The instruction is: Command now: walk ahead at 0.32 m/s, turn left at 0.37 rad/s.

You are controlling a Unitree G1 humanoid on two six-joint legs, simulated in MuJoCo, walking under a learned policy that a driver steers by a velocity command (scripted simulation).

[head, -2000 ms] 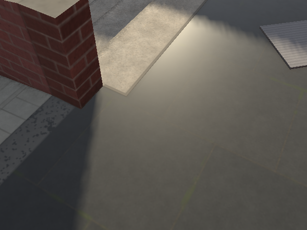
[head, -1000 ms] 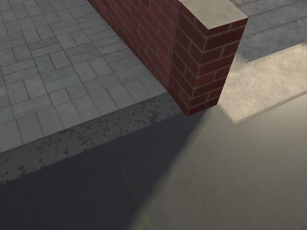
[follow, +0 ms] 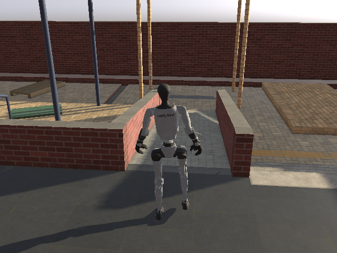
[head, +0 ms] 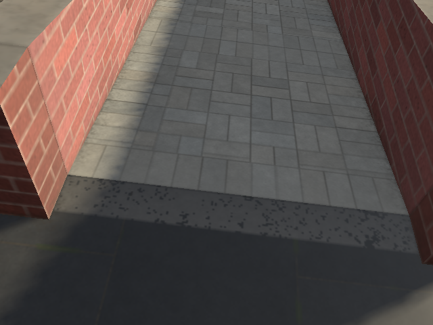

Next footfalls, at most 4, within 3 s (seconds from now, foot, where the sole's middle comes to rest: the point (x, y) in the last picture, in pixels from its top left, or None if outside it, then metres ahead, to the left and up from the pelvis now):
0.36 right None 0.34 -0.14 -0.78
0.88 left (167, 276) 0.65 0.12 -0.78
1.40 right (246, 209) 0.91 -0.16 -0.78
1.94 left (219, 147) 1.25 -0.07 -0.82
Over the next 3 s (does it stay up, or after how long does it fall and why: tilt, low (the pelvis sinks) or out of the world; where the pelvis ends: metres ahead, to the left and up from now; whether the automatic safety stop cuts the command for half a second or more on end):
stays up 1.43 -0.36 -0.10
